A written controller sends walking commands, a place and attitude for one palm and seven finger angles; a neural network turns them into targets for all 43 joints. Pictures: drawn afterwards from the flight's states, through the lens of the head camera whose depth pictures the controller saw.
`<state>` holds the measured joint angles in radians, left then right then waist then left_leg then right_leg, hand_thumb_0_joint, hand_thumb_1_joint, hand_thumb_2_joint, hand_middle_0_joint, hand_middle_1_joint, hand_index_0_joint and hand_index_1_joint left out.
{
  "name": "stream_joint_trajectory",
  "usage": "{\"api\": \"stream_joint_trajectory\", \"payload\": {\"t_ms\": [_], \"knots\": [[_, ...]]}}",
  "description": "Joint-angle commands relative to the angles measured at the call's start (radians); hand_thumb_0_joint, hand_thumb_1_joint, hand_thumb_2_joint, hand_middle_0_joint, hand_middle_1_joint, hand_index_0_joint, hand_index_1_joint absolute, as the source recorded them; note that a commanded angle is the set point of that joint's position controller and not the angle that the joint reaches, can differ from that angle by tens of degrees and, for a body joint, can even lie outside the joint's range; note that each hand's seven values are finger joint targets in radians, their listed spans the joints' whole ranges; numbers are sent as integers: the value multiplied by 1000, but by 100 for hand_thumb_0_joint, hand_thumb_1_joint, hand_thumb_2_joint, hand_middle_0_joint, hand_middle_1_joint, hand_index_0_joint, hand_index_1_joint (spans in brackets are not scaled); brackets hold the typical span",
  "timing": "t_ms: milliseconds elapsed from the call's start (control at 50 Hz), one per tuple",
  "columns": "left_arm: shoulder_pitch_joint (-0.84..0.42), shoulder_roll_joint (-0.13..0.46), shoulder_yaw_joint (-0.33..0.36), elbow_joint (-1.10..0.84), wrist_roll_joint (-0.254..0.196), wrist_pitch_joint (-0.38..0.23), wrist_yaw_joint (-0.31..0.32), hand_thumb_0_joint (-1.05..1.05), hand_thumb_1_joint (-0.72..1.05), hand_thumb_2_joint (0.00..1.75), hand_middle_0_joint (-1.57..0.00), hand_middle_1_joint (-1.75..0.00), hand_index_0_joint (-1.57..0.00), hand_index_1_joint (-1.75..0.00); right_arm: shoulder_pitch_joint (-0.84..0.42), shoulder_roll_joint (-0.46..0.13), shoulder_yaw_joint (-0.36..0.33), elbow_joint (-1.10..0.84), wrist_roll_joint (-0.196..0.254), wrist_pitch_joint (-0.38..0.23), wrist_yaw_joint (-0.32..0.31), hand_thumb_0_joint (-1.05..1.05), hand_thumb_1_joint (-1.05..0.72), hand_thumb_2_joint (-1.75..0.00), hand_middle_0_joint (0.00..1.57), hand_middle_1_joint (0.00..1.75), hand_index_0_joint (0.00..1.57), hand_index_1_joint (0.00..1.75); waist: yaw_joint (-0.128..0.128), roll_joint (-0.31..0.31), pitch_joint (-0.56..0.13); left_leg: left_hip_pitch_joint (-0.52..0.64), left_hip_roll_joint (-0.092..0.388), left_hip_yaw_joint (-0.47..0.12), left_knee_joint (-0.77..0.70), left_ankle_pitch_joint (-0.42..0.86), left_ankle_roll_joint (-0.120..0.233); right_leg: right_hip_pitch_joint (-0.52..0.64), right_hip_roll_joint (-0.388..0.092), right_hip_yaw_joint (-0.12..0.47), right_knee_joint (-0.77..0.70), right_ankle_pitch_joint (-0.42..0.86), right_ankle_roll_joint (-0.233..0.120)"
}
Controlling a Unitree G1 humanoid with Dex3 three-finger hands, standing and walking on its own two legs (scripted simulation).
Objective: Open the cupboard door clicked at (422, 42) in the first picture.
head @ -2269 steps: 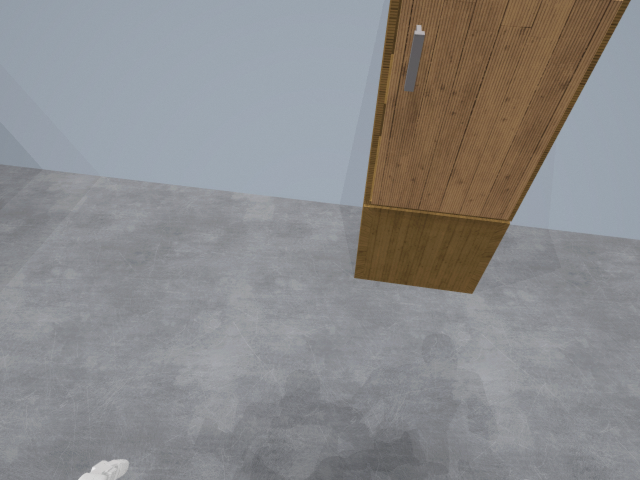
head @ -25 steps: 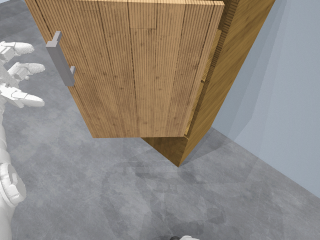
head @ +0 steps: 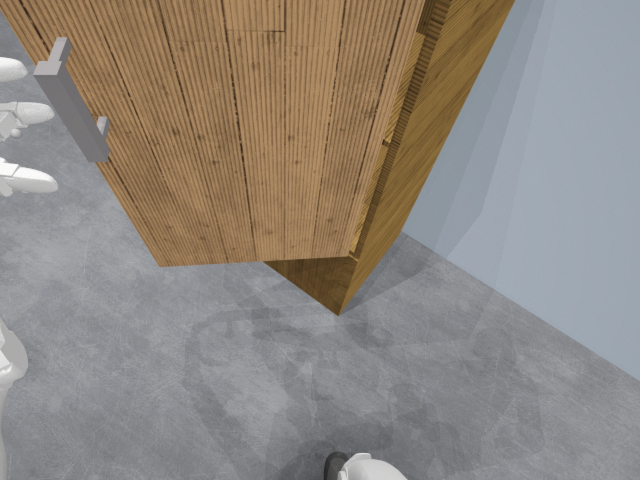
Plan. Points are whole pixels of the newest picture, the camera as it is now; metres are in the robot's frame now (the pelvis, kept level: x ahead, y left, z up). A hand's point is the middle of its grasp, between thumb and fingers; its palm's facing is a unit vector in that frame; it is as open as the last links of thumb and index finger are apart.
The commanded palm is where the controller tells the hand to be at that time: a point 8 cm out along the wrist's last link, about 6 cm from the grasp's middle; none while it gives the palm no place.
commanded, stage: move the hooked fingers beside the handle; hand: left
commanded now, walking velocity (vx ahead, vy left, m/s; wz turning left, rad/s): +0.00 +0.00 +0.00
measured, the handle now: (80, 103) +0.52 +0.24 +0.14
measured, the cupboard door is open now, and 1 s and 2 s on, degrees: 42 42 42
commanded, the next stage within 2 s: slide the fingers in behind the handle in 0.48 s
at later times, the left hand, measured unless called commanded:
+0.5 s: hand (4, 145) +0.46 +0.30 +0.14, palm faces +0.03 -1.00 +0.00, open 14.0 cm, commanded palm +0.44 +0.35 +0.13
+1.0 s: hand (38, 146) +0.46 +0.27 +0.14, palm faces +0.01 -1.00 -0.01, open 14.0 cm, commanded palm +0.43 +0.31 +0.13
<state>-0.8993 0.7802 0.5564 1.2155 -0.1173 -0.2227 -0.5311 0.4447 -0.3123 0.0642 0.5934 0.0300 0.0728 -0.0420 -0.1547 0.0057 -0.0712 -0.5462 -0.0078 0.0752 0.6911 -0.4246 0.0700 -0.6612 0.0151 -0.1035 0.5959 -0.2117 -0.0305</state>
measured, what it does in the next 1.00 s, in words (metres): stands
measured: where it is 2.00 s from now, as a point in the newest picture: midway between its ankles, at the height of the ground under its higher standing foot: outside the picture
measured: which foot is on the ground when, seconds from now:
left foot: down 0.00-1.00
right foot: down 0.00-1.00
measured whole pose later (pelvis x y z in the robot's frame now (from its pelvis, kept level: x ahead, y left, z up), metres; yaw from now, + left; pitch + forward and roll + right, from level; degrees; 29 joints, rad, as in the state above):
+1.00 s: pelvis +0.00 +0.00 +0.00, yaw +0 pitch +14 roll -2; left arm -0.81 0.64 0.47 1.06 -0.17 -0.21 -0.47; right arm 0.44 -0.30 0.05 0.59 0.04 0.05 -0.03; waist -0.12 0.02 -0.08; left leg -0.51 -0.01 0.07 0.70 -0.43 0.07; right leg -0.62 0.01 -0.11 0.60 -0.21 -0.03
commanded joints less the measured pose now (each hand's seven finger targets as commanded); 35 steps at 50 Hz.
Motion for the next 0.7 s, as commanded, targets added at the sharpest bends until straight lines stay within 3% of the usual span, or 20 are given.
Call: {"api": "stream_joint_trajectory", "payload": {"t_ms": [0,20,80,100,120,180,220,280,320,400,440,480,520,540,620,680], "knots": [[-368,390,55,-289,-34,-83,-2,0,-50,30,-30,-120,-30,-120,125,-186,-77,-80,-6,-4,-8,0,-90,-90,20,30,20,30,60,199,-460,178,37,-131,-58,689,-82,340,3,87,26,363,-10],[-343,371,48,-288,-42,-78,-10,0,-50,30,-30,-120,-30,-120,124,-185,-77,-77,-4,-3,-4,0,-90,-90,20,30,20,30,58,202,-457,191,38,-129,-57,692,-80,332,6,88,19,362,-6],[-330,351,44,-240,-65,-58,-29,0,-50,30,-30,-120,-30,-120,115,-192,-76,-76,1,1,-5,0,-90,-90,20,30,20,30,39,93,-391,113,35,-122,-69,577,-57,341,5,87,7,337,1],[-347,314,14,-252,-77,-56,-42,0,-50,30,-30,-120,-30,-120,110,-191,-75,-82,2,-1,-8,0,-90,-90,20,30,20,30,35,126,-389,134,35,-123,-69,599,-59,328,6,85,11,343,-4],[-342,313,14,-246,-76,-50,-50,0,-50,30,-30,-120,-30,-120,112,-192,-77,-74,3,-3,-8,0,-90,-90,20,30,20,30,37,147,-383,146,34,-121,-69,593,-61,314,6,86,6,328,-2],[-334,263,-33,-257,-69,-40,-55,0,-50,30,-30,-120,-30,-120,110,-187,-77,-69,2,-8,-8,0,-90,-90,20,30,20,30,27,168,-374,176,38,-129,-64,607,-68,259,6,79,2,290,-2],[-366,272,-30,-276,-75,-45,-53,0,-50,30,-30,-120,-30,-120,115,-189,-78,-63,0,-10,-9,0,-90,-90,20,30,20,30,26,185,-385,208,41,-138,-56,650,-81,243,10,75,8,292,-5],[-382,263,-23,-276,-85,-51,-37,0,-50,30,-30,-120,-30,-120,108,-187,-78,-61,-1,-17,-10,0,-90,-90,20,30,20,30,18,120,-399,189,42,-141,-53,614,-77,260,10,73,10,288,-2],[-418,268,-23,-308,-87,-62,-29,0,-50,30,-30,-120,-30,-120,104,-186,-75,-61,-2,-20,-12,0,-90,-90,20,30,20,30,21,165,-420,219,42,-146,-54,653,-88,261,10,72,17,303,-7],[-400,285,-19,-287,-63,-60,-2,0,-50,30,-30,-120,-30,-120,95,-183,-71,-66,-2,-24,-11,0,-90,-90,20,30,20,30,35,197,-391,204,42,-149,-52,658,-96,249,6,70,23,287,-13],[-417,271,-41,-256,-46,-51,7,0,-50,30,-30,-120,-30,-120,92,-180,-67,-61,-1,-26,-10,0,-90,-90,20,30,20,30,23,173,-358,178,41,-151,-55,619,-93,237,5,69,17,265,-6],[-405,278,-40,-197,-42,-37,14,0,-50,30,-30,-120,-30,-120,90,-186,-63,-64,2,-28,-11,0,-90,-90,20,30,20,30,12,106,-314,96,35,-136,-63,495,-72,254,3,76,11,242,-2],[-430,319,-15,-206,-38,-46,13,0,-50,30,-30,-120,-30,-120,92,-188,-61,-73,1,-27,-18,0,-90,-90,20,30,20,30,26,116,-355,100,31,-142,-66,511,-74,293,1,77,25,262,-7],[-437,312,-22,-234,-38,-53,10,0,-50,30,-30,-120,-30,-120,94,-187,-63,-78,1,-30,-17,0,-90,-90,20,30,20,30,26,154,-388,126,32,-141,-63,535,-79,289,0,78,26,266,-7],[-426,269,-41,-286,-56,-80,-5,0,-50,30,-30,-120,-30,-120,110,-186,-70,-68,-4,-30,-14,0,-90,-90,20,30,20,30,26,179,-458,227,48,-157,-42,677,-100,256,9,71,32,296,-7],[-384,215,-49,-281,-88,-70,-15,0,-50,30,-30,-120,-30,-120,100,-183,-73,-66,-3,-28,-8,0,-90,-90,20,30,20,30,26,141,-441,201,48,-145,-45,644,-90,270,9,73,18,297,-4]]}}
